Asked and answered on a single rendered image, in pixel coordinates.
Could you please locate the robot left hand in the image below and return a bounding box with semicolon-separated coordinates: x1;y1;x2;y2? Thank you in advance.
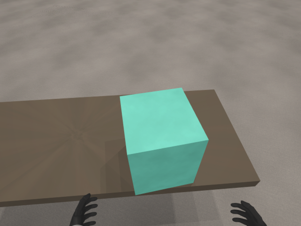
70;193;98;226

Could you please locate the table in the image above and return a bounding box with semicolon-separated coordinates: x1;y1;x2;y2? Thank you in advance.
0;89;260;207

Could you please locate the carton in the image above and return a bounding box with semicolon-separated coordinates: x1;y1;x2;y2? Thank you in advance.
120;88;209;195

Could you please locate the robot right hand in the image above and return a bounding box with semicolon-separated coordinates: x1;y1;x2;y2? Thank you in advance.
230;201;267;226

